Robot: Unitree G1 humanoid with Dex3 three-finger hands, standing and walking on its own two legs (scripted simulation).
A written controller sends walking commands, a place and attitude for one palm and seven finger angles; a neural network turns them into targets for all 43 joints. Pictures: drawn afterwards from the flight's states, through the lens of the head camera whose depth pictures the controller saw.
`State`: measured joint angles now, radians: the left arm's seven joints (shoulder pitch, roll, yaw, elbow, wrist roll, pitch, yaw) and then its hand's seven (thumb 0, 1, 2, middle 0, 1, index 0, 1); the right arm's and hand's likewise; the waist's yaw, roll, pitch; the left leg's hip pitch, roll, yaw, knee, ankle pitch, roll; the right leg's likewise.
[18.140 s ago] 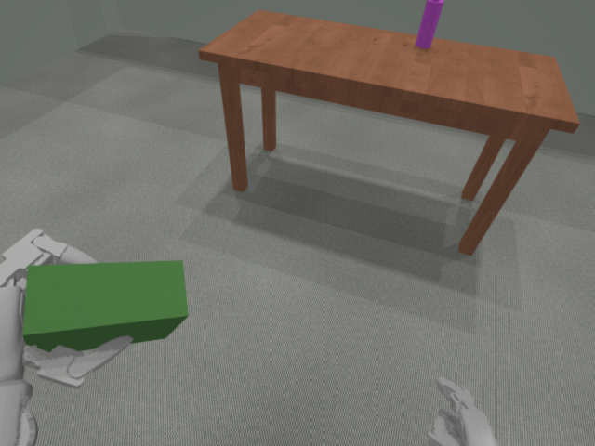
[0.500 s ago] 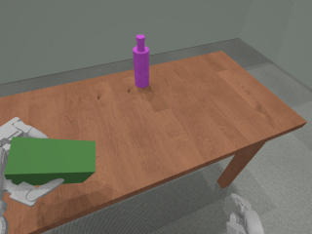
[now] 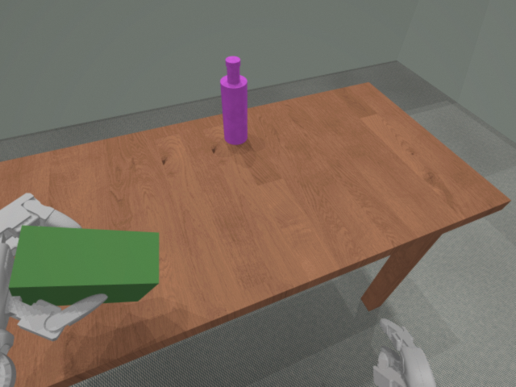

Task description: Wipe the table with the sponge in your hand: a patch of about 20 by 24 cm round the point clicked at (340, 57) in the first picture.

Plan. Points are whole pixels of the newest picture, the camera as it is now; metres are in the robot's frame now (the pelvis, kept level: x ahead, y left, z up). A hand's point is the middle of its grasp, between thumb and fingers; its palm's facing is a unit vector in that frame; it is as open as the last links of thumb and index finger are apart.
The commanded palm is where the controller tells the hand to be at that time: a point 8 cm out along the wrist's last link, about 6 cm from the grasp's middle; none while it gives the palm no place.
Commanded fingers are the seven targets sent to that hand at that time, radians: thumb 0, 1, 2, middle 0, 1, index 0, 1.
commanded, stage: shuffle to correct the standing spot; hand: left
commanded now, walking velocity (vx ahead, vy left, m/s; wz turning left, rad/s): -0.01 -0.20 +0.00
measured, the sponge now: (110, 269) +0.23 +0.19 +0.13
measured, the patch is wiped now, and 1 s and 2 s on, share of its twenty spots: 0.00 0.00 0.00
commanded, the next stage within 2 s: come to a stop and stand still in 0.46 s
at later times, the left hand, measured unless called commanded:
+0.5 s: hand (59, 264) +0.21 +0.24 +0.16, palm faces +0.31 -0.86 -0.41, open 10.3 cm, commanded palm +0.16 +0.28 +0.18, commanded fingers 0.00 0.10 1.30 -1.20 -1.60 -1.20 -1.60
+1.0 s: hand (31, 257) +0.22 +0.27 +0.16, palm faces +0.29 -0.85 -0.45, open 10.3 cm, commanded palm +0.16 +0.31 +0.18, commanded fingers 0.00 0.10 1.30 -1.20 -1.60 -1.20 -1.60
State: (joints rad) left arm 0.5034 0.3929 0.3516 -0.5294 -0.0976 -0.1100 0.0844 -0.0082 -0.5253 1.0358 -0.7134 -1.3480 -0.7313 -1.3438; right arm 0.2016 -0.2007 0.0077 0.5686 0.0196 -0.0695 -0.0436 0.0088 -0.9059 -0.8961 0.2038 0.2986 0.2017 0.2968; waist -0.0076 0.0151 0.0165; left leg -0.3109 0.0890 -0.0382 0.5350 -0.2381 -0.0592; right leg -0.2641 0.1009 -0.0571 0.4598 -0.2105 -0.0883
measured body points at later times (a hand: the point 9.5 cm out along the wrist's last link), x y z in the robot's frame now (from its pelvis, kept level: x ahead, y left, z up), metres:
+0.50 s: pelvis +0.00 +0.00 +0.00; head +0.02 +0.00 +0.45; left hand +0.19 +0.28 +0.19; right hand +0.18 -0.23 -0.08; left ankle +0.03 +0.16 -0.73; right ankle +0.02 -0.06 -0.73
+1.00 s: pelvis +0.00 +0.03 +0.00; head +0.04 +0.06 +0.45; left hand +0.20 +0.31 +0.19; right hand +0.17 -0.19 -0.07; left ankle +0.01 +0.12 -0.73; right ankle +0.02 -0.06 -0.73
